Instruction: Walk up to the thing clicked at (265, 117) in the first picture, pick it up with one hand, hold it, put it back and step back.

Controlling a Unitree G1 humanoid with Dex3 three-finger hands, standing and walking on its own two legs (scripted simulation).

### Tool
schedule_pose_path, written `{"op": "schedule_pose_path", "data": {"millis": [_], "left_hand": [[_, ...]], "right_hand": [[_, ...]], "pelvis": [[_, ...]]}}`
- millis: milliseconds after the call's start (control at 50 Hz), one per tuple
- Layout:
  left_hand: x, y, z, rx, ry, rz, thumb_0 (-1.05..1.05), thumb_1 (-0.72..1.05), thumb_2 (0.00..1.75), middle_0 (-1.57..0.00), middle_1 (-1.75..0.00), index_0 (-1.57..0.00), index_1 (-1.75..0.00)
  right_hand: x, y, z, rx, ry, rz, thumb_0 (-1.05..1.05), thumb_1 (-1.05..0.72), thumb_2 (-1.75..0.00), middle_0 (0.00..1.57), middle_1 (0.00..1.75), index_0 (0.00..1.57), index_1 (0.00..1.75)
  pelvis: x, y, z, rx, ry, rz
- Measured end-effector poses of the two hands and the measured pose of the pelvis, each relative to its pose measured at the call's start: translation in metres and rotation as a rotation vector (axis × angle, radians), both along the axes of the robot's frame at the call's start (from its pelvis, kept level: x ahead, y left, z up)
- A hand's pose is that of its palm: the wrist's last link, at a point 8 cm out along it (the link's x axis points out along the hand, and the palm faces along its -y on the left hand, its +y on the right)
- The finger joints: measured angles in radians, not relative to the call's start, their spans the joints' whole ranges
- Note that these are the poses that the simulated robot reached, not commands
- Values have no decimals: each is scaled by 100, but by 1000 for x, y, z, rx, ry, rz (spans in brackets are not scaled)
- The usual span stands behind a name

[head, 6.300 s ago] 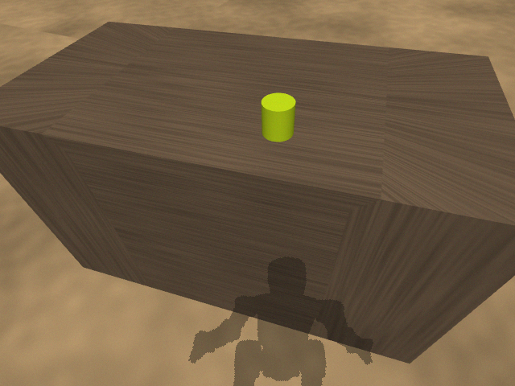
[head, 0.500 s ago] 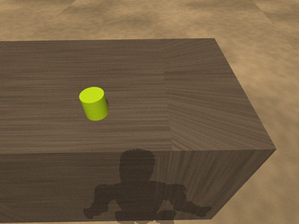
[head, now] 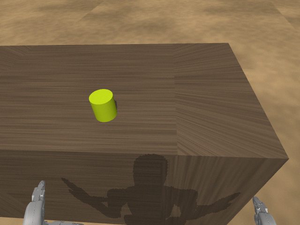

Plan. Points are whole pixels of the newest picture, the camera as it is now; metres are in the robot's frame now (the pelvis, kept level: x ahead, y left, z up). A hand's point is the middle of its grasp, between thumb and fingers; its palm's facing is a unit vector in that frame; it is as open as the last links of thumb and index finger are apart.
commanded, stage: rise first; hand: left
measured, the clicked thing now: (103, 105) +0.48 +0.20 +0.06
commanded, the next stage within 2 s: go down in 1.44 s
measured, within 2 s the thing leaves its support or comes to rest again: neither
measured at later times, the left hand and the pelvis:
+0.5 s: hand (30, 201) +0.17 +0.27 +0.09, palm faces +0.40 -0.81 -0.43, open 17.6 cm; pelvis -0.02 -0.01 +0.00, yaw +1 degrees
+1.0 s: hand (11, 190) +0.16 +0.27 +0.16, palm faces +0.45 -0.78 -0.44, open 17.7 cm; pelvis -0.02 -0.01 +0.00, yaw +1 degrees
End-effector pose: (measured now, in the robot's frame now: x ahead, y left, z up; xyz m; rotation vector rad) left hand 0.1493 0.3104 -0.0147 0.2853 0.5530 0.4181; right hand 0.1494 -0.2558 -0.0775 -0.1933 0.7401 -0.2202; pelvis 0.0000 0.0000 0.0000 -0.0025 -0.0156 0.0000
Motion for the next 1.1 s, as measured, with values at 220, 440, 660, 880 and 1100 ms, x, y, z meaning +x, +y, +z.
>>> {"op": "schedule_pose_path", "data": {"millis": [220,440,660,880,1100], "left_hand": [[-4,1,72,114,-254,-46,0,-50,1,-5,-4,-5,-4],[-19,-1,119,224,-412,-93,-1,-54,0,-5,-4,-5,-4],[-28,-1,155,307,-554,-126,-1,-56,0,-5,-4,-5,-4],[-29,-2,180,368,-652,-159,-1,-58,1,-6,-4,-5,-5],[-26,-4,200,418,-733,-186,-1,-60,3,-6,-4,-5,-6]], "right_hand": [[-4,-6,3,12,-32,8,0,47,-3,6,5,6,5],[-16,-11,-7,10,15,5,-1,50,-2,6,5,6,5],[-15,-13,-4,9,-26,0,-1,50,-2,6,5,6,5],[-18,-16,-1,7,-47,-8,-1,50,-3,6,5,6,5],[-15,-19,5,-3,-78,-15,-1,49,-4,6,5,6,5]], "pelvis": [[-2,-4,1,4,-42,7],[-14,-7,1,3,-64,14],[-20,-8,1,5,-79,20],[-22,-6,1,5,-83,19],[-20,-5,0,5,-84,18]]}}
